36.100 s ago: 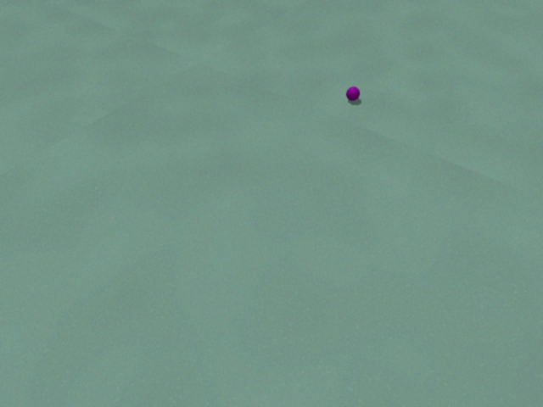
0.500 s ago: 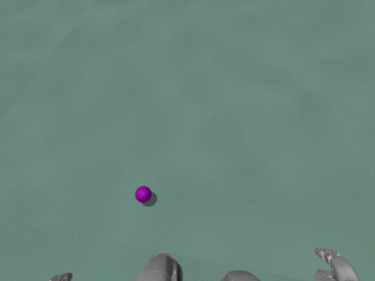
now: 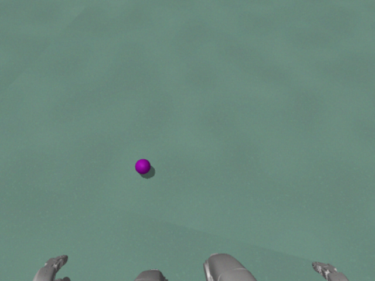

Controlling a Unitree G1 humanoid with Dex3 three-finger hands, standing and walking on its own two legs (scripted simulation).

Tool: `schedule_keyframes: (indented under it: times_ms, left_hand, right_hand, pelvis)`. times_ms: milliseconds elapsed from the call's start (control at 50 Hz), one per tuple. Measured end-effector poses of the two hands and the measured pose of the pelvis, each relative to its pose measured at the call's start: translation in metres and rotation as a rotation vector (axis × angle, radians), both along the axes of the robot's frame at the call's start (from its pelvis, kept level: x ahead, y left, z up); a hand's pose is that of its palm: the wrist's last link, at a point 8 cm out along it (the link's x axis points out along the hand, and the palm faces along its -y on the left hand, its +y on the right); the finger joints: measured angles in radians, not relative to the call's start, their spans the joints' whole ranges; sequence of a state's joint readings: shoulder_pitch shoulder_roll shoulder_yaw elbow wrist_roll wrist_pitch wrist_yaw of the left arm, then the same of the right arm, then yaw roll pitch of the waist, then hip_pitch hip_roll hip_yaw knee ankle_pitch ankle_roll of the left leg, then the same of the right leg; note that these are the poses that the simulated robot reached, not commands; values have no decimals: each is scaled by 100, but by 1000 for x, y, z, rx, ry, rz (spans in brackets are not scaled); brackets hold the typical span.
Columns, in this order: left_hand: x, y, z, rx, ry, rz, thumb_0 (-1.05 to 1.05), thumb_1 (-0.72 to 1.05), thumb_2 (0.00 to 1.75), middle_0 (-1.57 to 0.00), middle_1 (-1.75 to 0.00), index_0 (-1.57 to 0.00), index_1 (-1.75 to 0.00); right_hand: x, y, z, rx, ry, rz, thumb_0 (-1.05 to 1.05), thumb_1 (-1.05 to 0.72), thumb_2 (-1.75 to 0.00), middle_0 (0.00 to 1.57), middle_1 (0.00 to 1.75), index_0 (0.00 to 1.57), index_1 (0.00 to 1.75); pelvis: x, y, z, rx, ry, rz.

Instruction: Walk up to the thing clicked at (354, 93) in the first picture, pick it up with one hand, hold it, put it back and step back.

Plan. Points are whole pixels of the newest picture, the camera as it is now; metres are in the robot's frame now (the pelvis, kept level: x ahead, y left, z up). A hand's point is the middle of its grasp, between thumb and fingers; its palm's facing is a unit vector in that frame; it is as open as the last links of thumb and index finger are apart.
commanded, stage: step back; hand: left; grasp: from above
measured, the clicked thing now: (142, 166) +0.72 +0.23 -0.72
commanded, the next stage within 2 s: stand in 1.96 s
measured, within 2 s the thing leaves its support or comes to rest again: neither
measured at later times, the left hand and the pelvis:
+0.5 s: hand out of the picture -0.06 +0.26 -0.15, palm faces +0.03 -0.90 -0.44, open 7.4 cm; pelvis -0.18 -0.02 -0.02, yaw +3 degrees
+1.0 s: hand out of the picture -0.30 +0.23 -0.14, palm faces -0.01 -0.90 -0.43, open 7.4 cm; pelvis -0.34 -0.05 +0.00, yaw -2 degrees
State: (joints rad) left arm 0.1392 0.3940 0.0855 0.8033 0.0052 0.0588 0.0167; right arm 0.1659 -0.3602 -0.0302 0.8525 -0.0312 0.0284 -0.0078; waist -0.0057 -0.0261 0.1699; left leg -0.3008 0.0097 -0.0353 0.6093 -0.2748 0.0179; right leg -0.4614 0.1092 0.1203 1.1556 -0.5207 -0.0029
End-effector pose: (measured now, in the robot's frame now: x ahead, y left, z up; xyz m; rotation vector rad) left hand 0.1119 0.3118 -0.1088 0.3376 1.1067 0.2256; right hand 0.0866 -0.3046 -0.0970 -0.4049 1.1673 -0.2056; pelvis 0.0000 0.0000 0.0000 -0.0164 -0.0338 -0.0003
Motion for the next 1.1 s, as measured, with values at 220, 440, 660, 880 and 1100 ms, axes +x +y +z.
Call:
schedule_keyframes:
  times_ms: [220,440,660,880,1100]
  left_hand:
    - [-104,-28,-1,40,69,-28,1,90,89,-20,-30,-21,-30]
    - [-168,-18,13,78,-7,-2,1,90,89,-21,-30,-21,-30]
    - [-251,-11,-1,22,25,27,1,90,89,-20,-30,-21,-30]
    - [-369,-39,-3,47,135,-3,1,90,89,-20,-30,-21,-30]
    - [-429,-35,16,66,85,62,1,90,89,-21,-30,-21,-30]
  right_hand:
    - [-47,-37,-20,24,-99,-28,1,-90,-90,20,30,21,30]
    - [-151,-31,-26,21,46,9,1,-91,-90,20,30,20,30]
    - [-236,-15,-6,11,36,20,1,-90,-90,20,30,21,30]
    - [-289,-53,-18,28,-87,-16,1,-90,-90,20,30,21,30]
    - [-376,-53,-28,55,88,-10,1,-91,-90,20,30,20,30]
  pelvis:
    - [-79,-26,-14,3,-16,-39]
    - [-155,-22,-9,32,3,27]
    - [-237,-18,-2,6,-9,16]
    - [-318,-43,-12,-7,-12,-46]
    - [-350,-44,-3,26,-5,18]
